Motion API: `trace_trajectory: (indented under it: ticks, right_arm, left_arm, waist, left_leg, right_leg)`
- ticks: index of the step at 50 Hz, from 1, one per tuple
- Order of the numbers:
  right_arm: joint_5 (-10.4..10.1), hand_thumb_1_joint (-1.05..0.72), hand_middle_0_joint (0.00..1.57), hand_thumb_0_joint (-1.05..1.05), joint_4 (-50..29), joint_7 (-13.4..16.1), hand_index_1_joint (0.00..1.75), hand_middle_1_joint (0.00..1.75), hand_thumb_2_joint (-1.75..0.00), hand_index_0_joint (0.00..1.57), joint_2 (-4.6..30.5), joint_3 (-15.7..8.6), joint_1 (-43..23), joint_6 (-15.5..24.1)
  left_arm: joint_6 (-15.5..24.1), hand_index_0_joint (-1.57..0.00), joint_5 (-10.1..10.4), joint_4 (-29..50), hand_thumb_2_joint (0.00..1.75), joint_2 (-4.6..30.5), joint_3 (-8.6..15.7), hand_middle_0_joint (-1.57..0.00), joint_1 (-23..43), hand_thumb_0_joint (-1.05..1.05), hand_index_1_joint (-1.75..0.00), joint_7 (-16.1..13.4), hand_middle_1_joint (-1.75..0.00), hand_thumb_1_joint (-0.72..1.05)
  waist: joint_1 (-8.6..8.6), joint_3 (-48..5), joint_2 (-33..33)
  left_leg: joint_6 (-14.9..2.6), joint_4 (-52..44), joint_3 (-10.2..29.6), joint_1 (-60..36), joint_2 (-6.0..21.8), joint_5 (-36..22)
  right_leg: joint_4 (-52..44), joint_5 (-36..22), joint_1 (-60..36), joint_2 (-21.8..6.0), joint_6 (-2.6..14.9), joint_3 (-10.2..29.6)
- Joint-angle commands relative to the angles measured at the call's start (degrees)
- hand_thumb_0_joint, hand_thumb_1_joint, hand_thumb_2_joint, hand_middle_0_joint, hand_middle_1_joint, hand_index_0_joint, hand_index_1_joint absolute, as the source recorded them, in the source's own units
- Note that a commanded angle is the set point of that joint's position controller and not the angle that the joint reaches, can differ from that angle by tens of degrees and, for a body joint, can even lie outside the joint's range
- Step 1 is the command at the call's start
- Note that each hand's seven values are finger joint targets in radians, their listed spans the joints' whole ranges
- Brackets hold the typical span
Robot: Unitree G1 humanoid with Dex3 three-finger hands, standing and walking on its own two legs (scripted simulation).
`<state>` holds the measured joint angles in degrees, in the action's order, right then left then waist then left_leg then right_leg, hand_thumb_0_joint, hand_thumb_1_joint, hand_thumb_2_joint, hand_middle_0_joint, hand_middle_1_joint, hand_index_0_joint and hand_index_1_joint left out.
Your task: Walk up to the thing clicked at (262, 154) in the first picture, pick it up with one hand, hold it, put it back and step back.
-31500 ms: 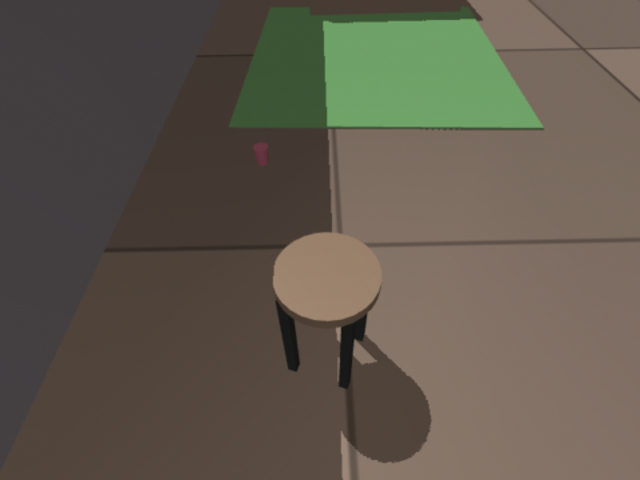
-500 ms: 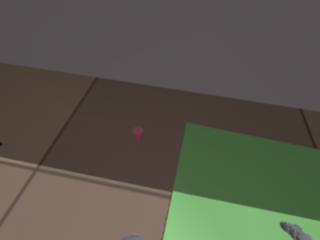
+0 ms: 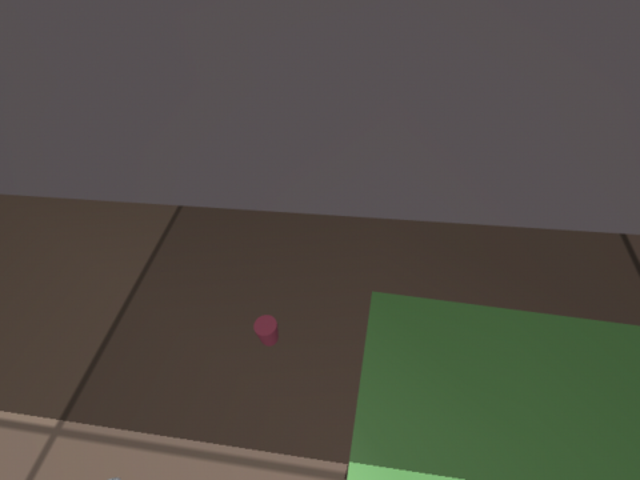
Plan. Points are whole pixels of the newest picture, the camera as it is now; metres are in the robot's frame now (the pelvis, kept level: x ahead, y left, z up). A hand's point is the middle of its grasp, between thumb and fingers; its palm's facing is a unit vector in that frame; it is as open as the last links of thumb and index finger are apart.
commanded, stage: walk up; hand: left
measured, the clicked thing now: (267, 332) +0.70 +0.26 -0.72
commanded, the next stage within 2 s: none
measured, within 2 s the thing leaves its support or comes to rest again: neither
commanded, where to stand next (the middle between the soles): +0.38 +0.03 m, yaw +0 degrees
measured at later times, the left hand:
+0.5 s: hand (145, 436) +0.23 +0.31 -0.16, palm faces -0.06 -0.95 -0.32, open 7.4 cm
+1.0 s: hand (180, 343) +0.38 +0.28 -0.14, palm faces +0.00 -0.92 -0.40, open 7.4 cm
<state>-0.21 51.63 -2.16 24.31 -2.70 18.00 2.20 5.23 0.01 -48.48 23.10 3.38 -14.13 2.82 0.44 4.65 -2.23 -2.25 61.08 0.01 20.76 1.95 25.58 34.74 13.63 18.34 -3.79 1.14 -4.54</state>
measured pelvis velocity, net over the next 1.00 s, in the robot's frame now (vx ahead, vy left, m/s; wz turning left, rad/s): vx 0.30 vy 0.01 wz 0.02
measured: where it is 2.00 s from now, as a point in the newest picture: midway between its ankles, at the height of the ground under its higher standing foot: (343, 447)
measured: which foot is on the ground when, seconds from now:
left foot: up 0.00-0.26, down 0.28-0.70, up 0.72-1.00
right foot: down 0.00-0.28, up 0.30-0.66, down 0.68-1.00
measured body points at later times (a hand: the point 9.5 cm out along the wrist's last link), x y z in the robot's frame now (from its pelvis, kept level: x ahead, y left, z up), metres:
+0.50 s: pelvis +0.18 +0.04 +0.00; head +0.20 +0.07 +0.45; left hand +0.23 +0.36 -0.14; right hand +0.23 -0.29 -0.09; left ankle +0.20 +0.14 -0.74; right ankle +0.23 -0.11 -0.69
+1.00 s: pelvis +0.30 +0.01 -0.01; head +0.32 +0.00 +0.44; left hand +0.38 +0.33 -0.12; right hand +0.38 -0.31 -0.13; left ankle +0.36 +0.14 -0.74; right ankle +0.34 -0.12 -0.73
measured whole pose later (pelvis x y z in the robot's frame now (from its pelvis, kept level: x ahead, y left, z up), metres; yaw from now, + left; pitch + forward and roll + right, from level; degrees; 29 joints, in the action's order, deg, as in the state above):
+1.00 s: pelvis +0.30 +0.01 -0.01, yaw +1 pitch -2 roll -1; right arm 0.6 53.0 -0.5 23.8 -2.2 13.8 2.0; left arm 1.6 -0.1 -50.5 23.1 1.1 -12.4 0.6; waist 1.1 5.1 -1.4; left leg -1.1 35.3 -1.0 19.7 2.6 14.5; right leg 39.6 17.1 20.0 -2.7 0.2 -4.3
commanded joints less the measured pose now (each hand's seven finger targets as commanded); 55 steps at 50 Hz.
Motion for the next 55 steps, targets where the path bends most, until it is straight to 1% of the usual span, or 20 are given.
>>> trace_trajectory:
  ticks: [1, 8, 12, 13, 14, 15, 17, 20, 25, 33, 34, 35, 36, 38, 41, 46, 49, 51, 52, 55]
  right_arm:
    - [0.21, -0.90, 0.20, 0.00, -3.71, -0.64, 0.30, 0.30, -0.90, 0.20, 10.83, -3.52, 3.04, 1.66]
    - [1.13, -0.90, 0.20, 0.00, -5.64, -2.12, 0.30, 0.30, -0.90, 0.20, 9.39, -3.95, -4.07, 2.22]
    - [1.63, -0.90, 0.20, 0.00, -2.63, -1.25, 0.30, 0.30, -0.90, 0.20, 11.64, -5.38, 4.12, 3.11]
    - [1.57, -0.90, 0.20, 0.00, -1.43, -0.51, 0.30, 0.30, -0.90, 0.20, 14.43, -6.31, 9.70, 3.53]
    - [2.02, -0.90, 0.20, 0.00, -2.55, 0.16, 0.30, 0.30, -0.90, 0.20, 19.56, -7.29, 10.83, 3.98]
    - [1.09, -0.90, 0.20, 0.00, -4.92, 0.55, 0.30, 0.30, -0.90, 0.20, 20.11, -7.01, 8.65, 3.99]
    - [-0.37, -0.90, 0.20, 0.00, -5.42, 0.64, 0.30, 0.30, -0.90, 0.20, 18.27, -6.12, 3.31, 3.89]
    - [0.30, -0.90, 0.20, 0.00, -5.87, 0.86, 0.30, 0.30, -0.90, 0.20, 14.39, -4.57, 1.04, 4.14]
    - [0.65, -0.90, 0.20, 0.00, -6.56, 0.88, 0.30, 0.30, -0.90, 0.20, 15.05, -4.86, 3.60, 3.95]
    - [0.10, -0.90, 0.20, 0.00, -8.14, 0.98, 0.30, 0.30, -0.90, 0.20, 11.81, -3.21, 0.03, 2.14]
    - [-0.22, -0.90, 0.20, 0.00, -8.01, 1.16, 0.30, 0.30, -0.90, 0.20, 9.03, -2.07, 1.67, 2.05]
    - [-0.65, -0.90, 0.20, 0.00, -8.85, 1.29, 0.30, 0.30, -0.90, 0.20, 6.61, -1.37, 3.74, 2.04]
    - [0.09, -0.90, 0.20, 0.00, -7.43, 2.17, 0.30, 0.30, -0.90, 0.20, 10.75, -2.44, 2.36, 1.03]
    - [-0.46, -0.90, 0.20, 0.00, -4.85, 2.42, 0.30, 0.30, -0.90, 0.20, 11.95, -2.83, 2.48, 0.62]
    - [0.29, -0.90, 0.20, 0.00, -2.44, 1.59, 0.30, 0.30, -0.90, 0.20, 10.10, -2.55, 4.74, 0.39]
    - [0.45, -0.90, 0.20, 0.00, -0.28, 1.94, 0.30, 0.30, -0.90, 0.20, 7.62, -1.72, 1.32, 0.32]
    - [1.06, -0.90, 0.20, 0.00, 0.82, 2.72, 0.30, 0.30, -0.90, 0.20, 9.60, -2.34, -0.18, 0.65]
    - [1.33, -0.90, 0.20, 0.00, -1.28, 2.74, 0.30, 0.30, -0.90, 0.20, 14.34, -2.35, -7.13, 1.26]
    - [0.55, -0.90, 0.20, 0.00, -1.39, 2.55, 0.30, 0.30, -0.90, 0.20, 16.06, -2.38, -10.33, 1.12]
    - [0.34, -0.90, 0.20, 0.00, 1.45, 2.25, 0.30, 0.30, -0.90, 0.20, 11.74, -0.77, -13.32, -0.10]
  left_arm:
    - [0.59, -0.20, -0.03, 2.69, 0.90, 16.08, 3.93, -0.20, -2.12, 0.00, -0.30, -1.37, -0.30, 0.90]
    - [0.77, -0.20, -0.69, 4.36, 0.90, 17.44, 4.28, -0.20, -2.77, 0.00, -0.30, -0.41, -0.30, 0.90]
    - [-0.06, -0.20, -0.87, 4.84, 0.90, 15.27, 2.93, -0.20, -0.05, 0.00, -0.30, -0.39, -0.30, 0.90]
    - [-0.23, -0.20, -1.17, 4.99, 0.90, 12.27, 1.89, -0.20, -1.78, 0.00, -0.30, -0.46, -0.30, 0.90]
    - [-0.39, -0.20, -0.31, 5.38, 0.90, 7.31, 0.59, -0.20, -4.35, 0.00, -0.30, -0.40, -0.30, 0.90]
    - [-0.92, -0.20, -0.17, 4.38, 0.90, 11.85, 1.56, -0.20, -3.77, 0.00, -0.30, -1.27, -0.30, 0.90]
    - [-1.27, -0.20, 0.12, 2.37, 0.90, 14.94, 1.92, -0.20, -5.23, 0.00, -0.30, -1.65, -0.30, 0.90]
    - [-1.50, -0.20, 0.11, -0.43, 0.90, 13.94, 2.40, -0.20, -7.64, 0.00, -0.30, -0.98, -0.30, 0.90]
    - [-1.93, -0.20, -0.76, 2.01, 0.90, 11.82, 2.37, -0.20, -0.98, 0.00, -0.30, 0.39, -0.30, 0.90]
    - [-0.61, -0.20, -0.67, -0.58, 0.90, 10.79, 3.03, -0.20, -5.64, 0.00, -0.30, -0.67, -0.30, 0.90]
    - [-0.10, -0.20, -0.98, -1.10, 0.90, 12.89, 3.80, -0.20, -8.84, 0.00, -0.30, -1.35, -0.30, 0.90]
    - [0.10, -0.20, -0.86, -0.57, 0.90, 19.70, 5.45, -0.20, -10.62, 0.00, -0.30, -1.80, -0.30, 0.90]
    - [-0.23, -0.20, -0.21, 0.02, 0.90, 20.99, 5.65, -0.20, -9.15, 0.00, -0.30, -1.74, -0.30, 0.90]
    - [-0.88, -0.20, 0.42, 1.43, 0.90, 16.95, 4.15, -0.20, -4.12, 0.00, -0.30, -2.26, -0.30, 0.90]
    - [-0.92, -0.20, -0.63, 1.89, 0.90, 14.95, 2.77, -0.20, -0.38, 0.00, -0.30, -2.69, -0.30, 0.90]
    - [-1.91, -0.20, -0.55, 1.65, 0.90, 13.89, 1.87, -0.20, 2.65, 0.00, -0.30, -2.94, -0.30, 0.90]
    - [-3.25, -0.20, 0.55, 1.20, 0.90, 11.15, 0.11, -0.20, 5.27, 0.00, -0.30, -2.87, -0.30, 0.90]
    - [-4.15, -0.20, 1.38, 0.19, 0.90, 7.93, -0.87, -0.20, 2.88, 0.00, -0.30, -2.70, -0.30, 0.90]
    - [-4.69, -0.20, 1.37, -2.13, 0.90, 10.13, -0.23, -0.20, 1.66, 0.00, -0.30, -2.97, -0.30, 0.90]
    - [-4.15, -0.20, 0.72, -5.62, 0.90, 10.81, 0.06, -0.20, 3.58, 0.00, -0.30, -2.82, -0.30, 0.90]
  waist:
    - [0.16, -1.68, 11.47]
    - [1.68, -1.21, 10.16]
    - [-4.24, -4.61, 2.94]
    - [-7.06, -7.15, -6.26]
    - [-6.26, -6.53, -19.88]
    - [-5.52, -4.29, -8.24]
    - [-2.36, -1.08, -3.20]
    - [-0.81, -2.32, -8.34]
    - [-2.90, -1.40, -7.28]
    - [2.04, -4.62, -0.19]
    - [3.71, -7.95, 6.41]
    - [4.34, -11.00, 19.84]
    - [4.22, -7.79, 17.83]
    - [1.96, -2.39, 8.96]
    - [-0.29, -2.57, 11.91]
    - [-0.15, -7.03, 11.20]
    - [-2.10, -6.50, 6.36]
    - [1.70, -5.49, -3.98]
    - [1.81, -4.67, -4.69]
    - [1.74, -3.41, -5.44]
  left_leg:
    - [1.03, -3.50, 0.92, 9.25, 3.03, -6.92]
    - [2.30, -24.06, -2.23, 3.81, 3.48, -13.89]
    - [0.82, -27.40, -4.90, -16.19, 0.11, -12.73]
    - [-1.15, -33.60, 1.29, -23.52, 2.64, -2.78]
    - [-5.77, -43.42, 27.36, -27.38, 17.00, 5.09]
    - [-10.52, -48.91, 39.18, -23.02, 23.33, 5.88]
    - [-11.92, -46.84, 28.96, -15.91, 20.70, -1.92]
    - [-8.78, -44.52, 11.85, -11.95, 13.47, -16.37]
    - [-11.53, -45.16, 8.67, -13.70, 13.93, -19.34]
    - [-5.61, -28.37, 0.81, -4.10, 8.35, -25.34]
    - [-3.79, -17.53, -2.11, -1.68, 5.02, -22.99]
    - [0.06, -1.31, -5.83, 10.18, -2.70, -6.29]
    - [-0.23, 3.06, -0.32, 13.68, -1.64, 9.25]
    - [-0.01, 4.48, 4.10, 12.61, 0.86, 6.71]
    - [0.74, -4.79, 0.85, 6.41, 1.86, -0.54]
    - [2.19, -22.57, -2.67, -3.97, 0.07, -7.77]
    - [0.49, -31.82, 0.84, -12.81, 1.35, -18.04]
    - [-4.29, -41.95, 20.76, -5.91, 15.11, -13.26]
    - [-7.78, -42.20, 20.61, 0.26, 16.39, -9.24]
    - [-2.00, -39.32, 10.58, 2.26, 8.30, -4.53]
  right_leg:
    - [-19.37, 0.86, -5.56, -10.50, 11.05, 12.31]
    - [-19.72, 8.99, -4.18, -12.22, 11.48, 9.87]
    - [-6.50, 9.88, 6.51, -9.08, 7.67, 5.50]
    - [9.38, 4.87, 10.73, -5.45, 5.92, 1.96]
    - [27.50, 15.94, 23.06, 3.49, 1.50, -0.84]
    - [31.51, 16.22, 24.77, 4.56, 1.77, 5.03]
    - [32.58, 10.88, 21.26, -0.66, 1.66, 9.74]
    - [25.07, 5.75, 14.45, -2.31, 0.56, 8.01]
    - [13.74, 4.42, 14.08, -2.54, -0.85, 4.08]
    - [-5.47, -5.45, -10.55, 3.55, 1.04, -0.25]
    - [-9.14, -4.66, -16.79, -0.06, 2.35, 4.47]
    - [-15.74, 1.29, -22.67, -15.60, 9.71, 29.83]
    - [-17.61, 4.85, -18.31, -21.80, 15.57, 38.91]
    - [-16.75, 2.99, -10.02, -17.74, 15.20, 27.44]
    - [-15.38, -2.56, -3.27, -10.71, 11.51, 15.42]
    - [-6.78, -17.33, -1.66, -10.16, 10.51, 9.39]
    - [-2.34, -7.21, 7.77, -8.64, 5.44, 9.19]
    - [2.98, 9.42, 5.87, 0.39, 0.16, 4.39]
    - [4.61, 13.75, -1.52, 1.63, 0.25, 3.61]
    - [-3.92, 5.06, -5.83, -0.36, 1.06, 5.17]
